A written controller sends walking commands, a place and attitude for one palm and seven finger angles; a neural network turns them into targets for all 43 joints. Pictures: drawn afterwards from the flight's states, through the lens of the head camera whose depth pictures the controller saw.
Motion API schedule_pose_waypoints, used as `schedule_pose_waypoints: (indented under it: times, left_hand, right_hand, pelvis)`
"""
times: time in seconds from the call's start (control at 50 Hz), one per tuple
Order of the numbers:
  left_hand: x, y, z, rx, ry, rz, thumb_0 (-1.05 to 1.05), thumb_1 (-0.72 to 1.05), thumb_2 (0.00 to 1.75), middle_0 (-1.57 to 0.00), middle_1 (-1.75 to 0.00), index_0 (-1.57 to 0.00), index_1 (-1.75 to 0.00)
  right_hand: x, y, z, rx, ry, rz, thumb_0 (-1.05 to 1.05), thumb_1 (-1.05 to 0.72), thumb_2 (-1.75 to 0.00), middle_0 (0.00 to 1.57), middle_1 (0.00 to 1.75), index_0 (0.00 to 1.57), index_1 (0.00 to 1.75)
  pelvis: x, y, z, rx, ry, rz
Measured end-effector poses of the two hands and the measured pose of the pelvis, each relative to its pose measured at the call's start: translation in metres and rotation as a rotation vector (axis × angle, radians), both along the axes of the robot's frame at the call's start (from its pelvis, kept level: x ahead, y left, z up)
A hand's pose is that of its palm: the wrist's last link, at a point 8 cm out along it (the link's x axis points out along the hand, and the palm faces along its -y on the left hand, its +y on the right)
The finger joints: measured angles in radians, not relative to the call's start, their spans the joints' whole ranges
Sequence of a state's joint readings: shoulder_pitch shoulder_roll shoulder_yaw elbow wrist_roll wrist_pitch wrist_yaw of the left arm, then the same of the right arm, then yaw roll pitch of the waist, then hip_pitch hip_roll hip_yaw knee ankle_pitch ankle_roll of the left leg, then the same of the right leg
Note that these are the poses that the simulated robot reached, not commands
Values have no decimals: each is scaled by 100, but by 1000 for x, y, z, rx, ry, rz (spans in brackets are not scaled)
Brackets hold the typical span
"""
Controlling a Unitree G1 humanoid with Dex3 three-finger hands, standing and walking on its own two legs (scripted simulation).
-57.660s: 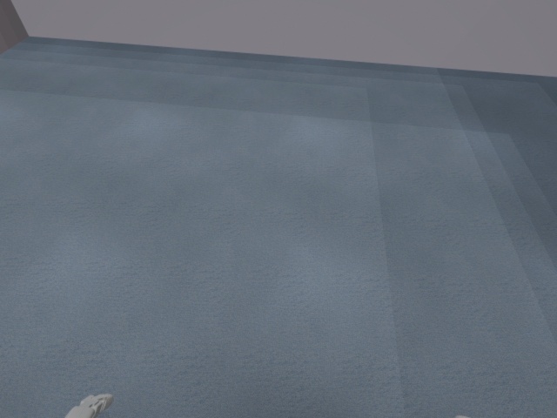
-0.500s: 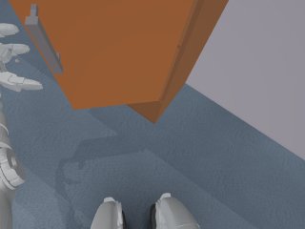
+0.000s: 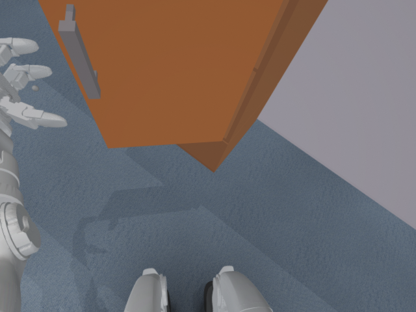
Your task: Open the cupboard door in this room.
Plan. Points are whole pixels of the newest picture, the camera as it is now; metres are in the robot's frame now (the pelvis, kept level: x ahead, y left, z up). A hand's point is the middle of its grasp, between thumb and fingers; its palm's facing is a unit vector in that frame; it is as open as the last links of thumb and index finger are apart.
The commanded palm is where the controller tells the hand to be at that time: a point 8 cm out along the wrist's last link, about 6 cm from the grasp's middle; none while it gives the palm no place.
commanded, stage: move the hooked fingers beside the handle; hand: left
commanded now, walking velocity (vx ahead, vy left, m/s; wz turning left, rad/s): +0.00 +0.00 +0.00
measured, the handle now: (83, 56) +0.56 +0.20 +0.07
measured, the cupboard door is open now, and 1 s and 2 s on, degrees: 45 45 45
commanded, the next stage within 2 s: slide the fingers in behind the handle in 0.08 s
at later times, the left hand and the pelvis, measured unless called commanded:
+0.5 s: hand (55, 86) +0.50 +0.24 +0.06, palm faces +0.07 -1.00 +0.00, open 14.0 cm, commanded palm +0.48 +0.27 +0.06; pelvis +0.00 +0.00 +0.00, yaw +0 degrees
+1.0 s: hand (81, 83) +0.51 +0.20 +0.06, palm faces +0.08 -1.00 +0.00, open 14.0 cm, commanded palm +0.49 +0.24 +0.06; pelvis +0.00 -0.02 +0.00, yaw +0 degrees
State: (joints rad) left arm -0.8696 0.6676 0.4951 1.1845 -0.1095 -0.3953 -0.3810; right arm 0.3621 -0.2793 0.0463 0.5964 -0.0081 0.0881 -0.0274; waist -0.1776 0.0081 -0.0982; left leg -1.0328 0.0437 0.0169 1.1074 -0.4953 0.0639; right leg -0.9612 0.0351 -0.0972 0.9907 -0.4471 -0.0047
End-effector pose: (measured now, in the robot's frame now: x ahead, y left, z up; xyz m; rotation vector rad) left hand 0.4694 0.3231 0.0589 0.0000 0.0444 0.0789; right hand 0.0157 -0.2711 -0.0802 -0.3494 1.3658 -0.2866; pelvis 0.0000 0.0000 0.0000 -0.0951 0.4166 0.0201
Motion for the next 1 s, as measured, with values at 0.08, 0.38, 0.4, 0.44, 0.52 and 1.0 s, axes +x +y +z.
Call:
schedule_pose_waypoints:
  times: [0.08,0.38,0.4,0.44,0.52,1.0]
  left_hand:
    - [4,0,4,0,-24,12,-2,-50,30,-30,-120,-30,-120]
    - [2,-17,8,-10,-13,-13,-2,-50,30,-30,-120,-30,-120]
    - [3,-19,7,-13,-14,-11,-2,-50,30,-30,-120,-30,-120]
    - [4,-24,5,-11,-6,-10,-2,-50,30,-30,-120,-30,-120]
    - [5,-33,2,5,3,-9,-2,-50,30,-30,-120,-30,-120]
    - [13,-70,1,2,5,3,-2,-50,30,-30,-120,-30,-120]
  right_hand:
    - [-6,5,-2,8,15,-7,0,-90,-89,20,30,20,30]
    - [-30,17,-3,49,68,-40,1,-90,-89,21,30,20,30]
    - [-31,17,-3,48,65,-42,1,-90,-89,21,30,20,30]
    - [-31,15,-3,45,58,-44,1,-90,-89,21,30,20,30]
    - [-29,11,-3,43,46,-43,1,-90,-89,21,30,20,30]
    - [-14,-7,-12,67,22,-33,1,-90,-89,20,30,20,30]
  pelvis:
    - [-1,2,-1,-3,0,1]
    - [-2,5,2,0,-11,1]
    - [-2,5,2,1,-11,0]
    - [-3,4,2,2,-12,0]
    - [-4,2,1,4,-13,-2]
    - [1,-17,0,25,-10,-3]
